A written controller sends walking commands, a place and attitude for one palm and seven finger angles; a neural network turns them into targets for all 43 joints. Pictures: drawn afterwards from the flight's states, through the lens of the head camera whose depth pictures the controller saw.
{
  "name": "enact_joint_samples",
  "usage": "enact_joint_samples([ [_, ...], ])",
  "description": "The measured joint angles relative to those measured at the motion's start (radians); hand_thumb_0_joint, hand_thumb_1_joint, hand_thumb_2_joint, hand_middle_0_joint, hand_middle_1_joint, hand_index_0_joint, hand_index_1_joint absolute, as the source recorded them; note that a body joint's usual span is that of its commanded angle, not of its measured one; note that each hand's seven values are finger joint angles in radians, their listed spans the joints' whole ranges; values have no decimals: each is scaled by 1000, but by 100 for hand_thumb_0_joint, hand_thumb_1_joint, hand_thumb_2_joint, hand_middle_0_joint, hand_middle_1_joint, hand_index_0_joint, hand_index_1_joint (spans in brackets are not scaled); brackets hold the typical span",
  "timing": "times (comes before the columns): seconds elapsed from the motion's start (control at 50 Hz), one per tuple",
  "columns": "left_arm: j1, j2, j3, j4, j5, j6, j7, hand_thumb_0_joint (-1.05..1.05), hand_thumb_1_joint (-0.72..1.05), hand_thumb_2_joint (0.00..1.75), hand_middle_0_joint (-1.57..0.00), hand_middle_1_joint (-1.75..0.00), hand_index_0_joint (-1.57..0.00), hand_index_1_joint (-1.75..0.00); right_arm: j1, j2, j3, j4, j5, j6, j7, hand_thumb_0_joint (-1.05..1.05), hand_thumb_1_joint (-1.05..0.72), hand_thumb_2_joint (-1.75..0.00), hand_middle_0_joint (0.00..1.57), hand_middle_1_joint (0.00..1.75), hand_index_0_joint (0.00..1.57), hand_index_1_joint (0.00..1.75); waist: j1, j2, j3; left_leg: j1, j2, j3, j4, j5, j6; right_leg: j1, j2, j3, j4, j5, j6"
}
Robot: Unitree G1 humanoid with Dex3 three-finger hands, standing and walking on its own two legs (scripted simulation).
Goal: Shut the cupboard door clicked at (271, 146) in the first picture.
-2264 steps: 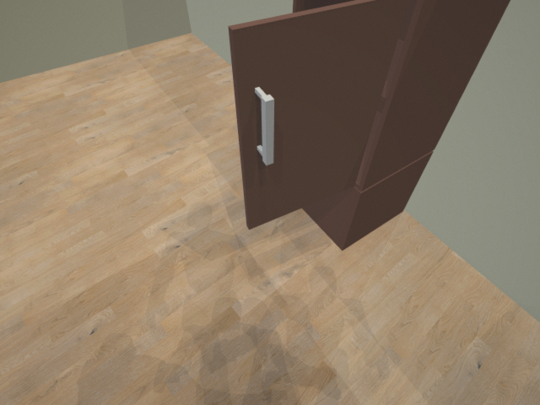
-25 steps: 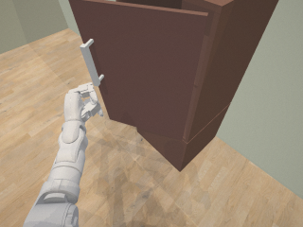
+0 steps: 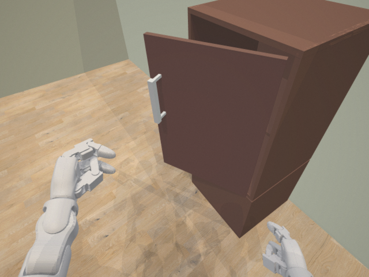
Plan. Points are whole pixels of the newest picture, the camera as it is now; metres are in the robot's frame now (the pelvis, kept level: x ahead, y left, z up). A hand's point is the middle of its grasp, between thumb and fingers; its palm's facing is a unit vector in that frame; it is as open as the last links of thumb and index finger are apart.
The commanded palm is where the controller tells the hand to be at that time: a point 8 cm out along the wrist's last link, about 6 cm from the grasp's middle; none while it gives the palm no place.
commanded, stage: draw the hand back to the body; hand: left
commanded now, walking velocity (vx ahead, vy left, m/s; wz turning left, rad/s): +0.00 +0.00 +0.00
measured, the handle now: (158, 99) +0.65 +0.16 +0.04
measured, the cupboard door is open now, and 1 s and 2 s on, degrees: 27 27 27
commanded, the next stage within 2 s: step back with the hand held close in 0.72 s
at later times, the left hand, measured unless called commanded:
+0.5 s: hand (27, 201) +0.19 +0.28 +0.15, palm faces +0.50 -0.76 -0.41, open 7.0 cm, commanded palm +0.15 +0.31 +0.17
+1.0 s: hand (37, 197) +0.20 +0.27 +0.15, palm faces +0.44 -0.78 -0.45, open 7.4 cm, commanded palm +0.14 +0.31 +0.17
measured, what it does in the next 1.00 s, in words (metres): stands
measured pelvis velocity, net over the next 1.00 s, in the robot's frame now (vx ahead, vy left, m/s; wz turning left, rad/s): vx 0.00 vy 0.00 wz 0.01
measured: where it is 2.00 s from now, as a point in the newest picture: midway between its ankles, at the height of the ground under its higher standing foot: outside the picture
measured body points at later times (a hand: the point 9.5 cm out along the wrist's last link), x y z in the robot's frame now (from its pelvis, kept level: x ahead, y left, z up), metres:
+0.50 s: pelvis +0.01 +0.01 +0.00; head -0.01 -0.03 +0.45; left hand +0.16 +0.32 +0.18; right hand +0.20 -0.22 -0.09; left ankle +0.00 +0.11 -0.74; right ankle -0.02 -0.12 -0.74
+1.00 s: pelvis +0.00 +0.00 +0.00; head +0.00 -0.02 +0.45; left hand +0.17 +0.31 +0.18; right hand +0.19 -0.23 -0.10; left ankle +0.00 +0.11 -0.74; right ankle -0.02 -0.12 -0.74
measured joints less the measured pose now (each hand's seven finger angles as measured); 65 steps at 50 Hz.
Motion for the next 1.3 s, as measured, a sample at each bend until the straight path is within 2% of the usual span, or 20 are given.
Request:
enact_joint_samples([
  [0.22, 237, 47, 132, -221, -1, 9, 17, 1, 89, 90, -61, -74, -61, -74, 53, 2, -5, 44, -17, -11, 9, 1, -90, -90, 20, 30, 20, 30, 14, 18, 2, 38, -9, -1, -21, -6, 7, 45, -8, -1, -33, 0, 10],
  [0.38, 390, 85, 238, -325, -6, -15, 33, 1, 89, 90, -39, -50, -39, -50, 74, -17, -34, 64, -16, -44, 4, 1, -90, -90, 20, 30, 20, 30, 19, 22, -10, 36, -8, 1, -9, -17, 9, 45, -8, 1, -27, -7, 12],
  [0.44, 398, 82, 253, -330, -3, -23, 43, 1, 89, 90, -32, -43, -32, -42, 75, -26, -42, 67, -15, -59, -1, 1, -90, -90, 20, 30, 20, 30, 25, 24, -7, 35, -10, -2, -5, -17, 9, 45, -9, -3, -23, -9, 12],
  [0.52, 366, 57, 238, -310, 2, -24, 50, 1, 89, 90, -26, -36, -26, -36, 66, -33, -45, 73, -18, -73, -7, 1, -90, -90, 20, 30, 20, 30, 32, 21, -1, 32, -14, -7, -8, -10, 10, 40, -13, -8, -17, -9, 12],
  [0.66, 360, 54, 217, -316, 2, -26, 43, 1, 89, 90, -22, -32, -22, -31, 52, -16, -38, 69, -22, -88, -8, 1, -90, -90, 20, 30, 20, 30, 22, 8, -3, 37, -6, -4, -10, -9, 4, 43, -5, -5, -19, -6, 6],
  [0.86, 368, 69, 237, -322, -5, -36, 34, 1, 89, 90, -21, -31, -21, -30, 57, -7, -34, 65, -22, -84, -4, 1, -90, -90, 20, 30, 20, 30, 17, 15, -2, 42, 2, -1, -15, -8, -2, 47, 3, -1, -26, -2, 1],
  [1.02, 411, 88, 257, -334, 3, -97, 44, 1, 89, 90, -21, -30, -21, -30, 46, -33, -56, 46, -19, -20, -8, 1, -90, -90, 20, 30, 20, 30, -19, 24, -27, -87, 9, -14, 64, -29, 5, -55, 8, -14, 4, -2, 7],
  [1.18, 455, 150, 281, -397, -5, -97, 54, 1, 89, 90, -21, -31, -22, -30, 36, -36, -74, 7, -12, 35, -27, 1, -90, -90, 20, 30, 20, 30, -35, -8, -12, -128, -10, 14, 75, -17, 22, -124, -14, 13, 59, -4, 26],
  [1.3, 457, 173, 299, -417, -6, -108, 65, 1, 89, 90, -21, -31, -22, -30, 35, -21, -63, -19, -10, 38, -26, 1, -90, -90, 20, 30, 20, 30, -44, -31, -14, -167, -13, 23, 93, 1, 33, -165, -17, 21, 79, 16, 33],
])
